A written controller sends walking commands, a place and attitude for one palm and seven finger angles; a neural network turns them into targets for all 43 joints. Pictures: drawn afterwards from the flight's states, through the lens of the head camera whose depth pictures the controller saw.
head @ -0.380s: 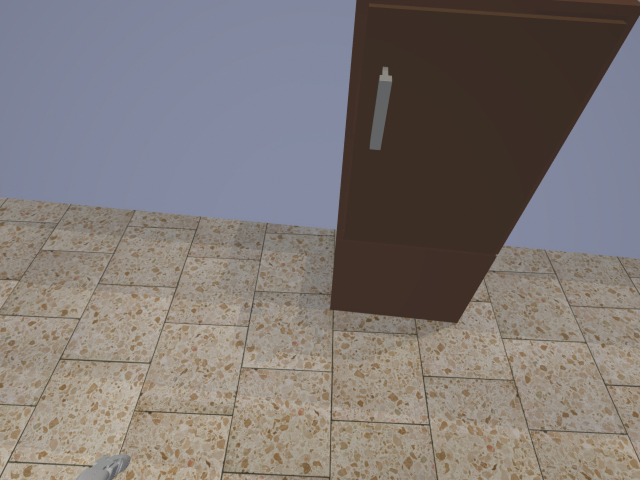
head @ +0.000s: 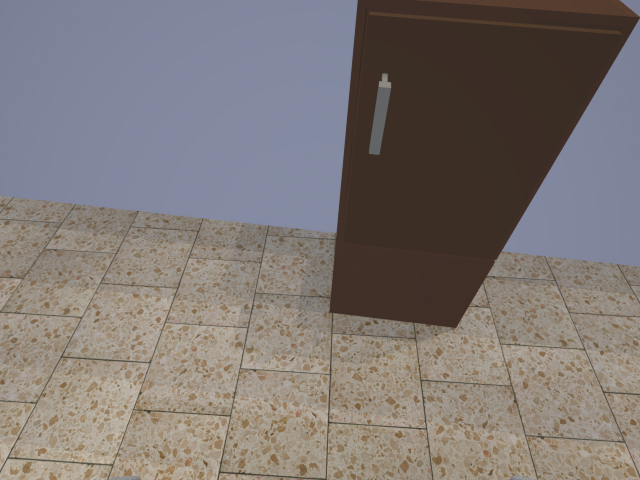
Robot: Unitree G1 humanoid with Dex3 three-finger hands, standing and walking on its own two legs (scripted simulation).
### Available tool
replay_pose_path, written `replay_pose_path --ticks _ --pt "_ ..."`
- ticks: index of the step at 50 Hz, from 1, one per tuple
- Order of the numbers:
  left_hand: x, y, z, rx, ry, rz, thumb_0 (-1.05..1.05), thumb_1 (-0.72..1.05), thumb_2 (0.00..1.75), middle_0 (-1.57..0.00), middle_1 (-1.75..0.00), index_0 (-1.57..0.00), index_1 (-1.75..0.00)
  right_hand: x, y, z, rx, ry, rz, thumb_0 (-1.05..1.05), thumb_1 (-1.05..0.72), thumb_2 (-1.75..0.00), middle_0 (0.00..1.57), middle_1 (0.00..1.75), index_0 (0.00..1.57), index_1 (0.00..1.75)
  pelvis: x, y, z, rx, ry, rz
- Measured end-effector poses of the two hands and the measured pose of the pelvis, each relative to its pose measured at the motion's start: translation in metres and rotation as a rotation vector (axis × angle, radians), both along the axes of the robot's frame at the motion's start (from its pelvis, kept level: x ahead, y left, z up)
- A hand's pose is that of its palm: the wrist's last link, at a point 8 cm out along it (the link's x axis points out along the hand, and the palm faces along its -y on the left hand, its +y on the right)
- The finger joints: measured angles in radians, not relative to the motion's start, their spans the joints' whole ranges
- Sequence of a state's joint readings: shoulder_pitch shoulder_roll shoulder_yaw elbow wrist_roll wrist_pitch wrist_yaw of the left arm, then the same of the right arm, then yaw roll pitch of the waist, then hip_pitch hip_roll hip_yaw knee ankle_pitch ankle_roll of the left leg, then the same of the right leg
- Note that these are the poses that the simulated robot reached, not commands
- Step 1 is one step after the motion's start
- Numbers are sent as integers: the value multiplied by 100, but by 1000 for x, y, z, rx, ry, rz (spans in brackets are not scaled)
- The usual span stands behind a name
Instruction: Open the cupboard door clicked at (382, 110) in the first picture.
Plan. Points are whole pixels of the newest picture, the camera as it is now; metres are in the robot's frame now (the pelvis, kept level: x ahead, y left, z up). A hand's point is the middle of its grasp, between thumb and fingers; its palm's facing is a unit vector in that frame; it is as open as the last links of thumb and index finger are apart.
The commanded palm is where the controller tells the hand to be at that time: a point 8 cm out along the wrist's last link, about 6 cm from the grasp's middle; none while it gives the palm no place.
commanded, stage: stand and wait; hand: left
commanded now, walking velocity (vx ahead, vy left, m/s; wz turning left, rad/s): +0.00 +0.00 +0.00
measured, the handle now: (379, 114) +0.75 -0.07 +0.07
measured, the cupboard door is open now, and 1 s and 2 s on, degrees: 0 0 0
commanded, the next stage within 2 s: look at it before walking up in 0.56 s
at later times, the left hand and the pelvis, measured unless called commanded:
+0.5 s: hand out of the picture +0.06 +0.23 -0.15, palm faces -0.04 -0.94 -0.33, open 7.4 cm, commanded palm none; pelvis -0.02 -0.02 +0.00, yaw +0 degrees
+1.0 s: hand out of the picture +0.06 +0.22 -0.15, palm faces -0.05 -0.94 -0.33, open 7.4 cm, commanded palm none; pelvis -0.02 -0.02 +0.01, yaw -1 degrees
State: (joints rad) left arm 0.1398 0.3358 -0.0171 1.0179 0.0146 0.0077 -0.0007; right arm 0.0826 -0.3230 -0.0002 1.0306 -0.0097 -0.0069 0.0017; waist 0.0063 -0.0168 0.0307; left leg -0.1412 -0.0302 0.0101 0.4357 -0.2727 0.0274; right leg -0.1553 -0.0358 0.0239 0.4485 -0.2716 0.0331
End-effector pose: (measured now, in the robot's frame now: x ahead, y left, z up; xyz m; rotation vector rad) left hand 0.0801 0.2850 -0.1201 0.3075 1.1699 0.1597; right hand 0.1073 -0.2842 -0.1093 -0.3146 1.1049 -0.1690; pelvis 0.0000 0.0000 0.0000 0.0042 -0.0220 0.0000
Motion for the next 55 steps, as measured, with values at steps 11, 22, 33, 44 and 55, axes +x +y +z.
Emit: replay_pose_path --ticks 11,22,33,44,55 --pt "-26 0 2 18 54 25 1 90 90 -20 -30 -20 -30 -33 -15 -5 -6 78 -32 1 -90 -90 20 30 21 30 -7 -8 3 0 -10 2" --pt "-29 -8 5 20 51 14 1 90 90 -20 -30 -20 -30 -54 -20 -9 9 110 -47 1 -90 -90 20 30 21 30 -15 -15 4 1 -10 -2" --pt "-25 -17 4 7 35 2 1 90 90 -20 -30 -20 -30 -61 -24 -8 10 110 -59 1 -90 -90 20 30 21 30 -18 -18 5 1 -10 -7" --pt "-27 -18 4 6 46 0 1 90 90 -20 -30 -20 -30 -64 -26 -7 5 118 -63 1 -90 -90 20 30 21 30 -19 -19 6 0 -5 -10" --pt "-28 -15 4 12 58 7 1 90 90 -20 -30 -20 -30 -60 -25 -7 5 126 -59 1 -90 -90 20 30 21 30 -16 -19 6 0 -2 -8"
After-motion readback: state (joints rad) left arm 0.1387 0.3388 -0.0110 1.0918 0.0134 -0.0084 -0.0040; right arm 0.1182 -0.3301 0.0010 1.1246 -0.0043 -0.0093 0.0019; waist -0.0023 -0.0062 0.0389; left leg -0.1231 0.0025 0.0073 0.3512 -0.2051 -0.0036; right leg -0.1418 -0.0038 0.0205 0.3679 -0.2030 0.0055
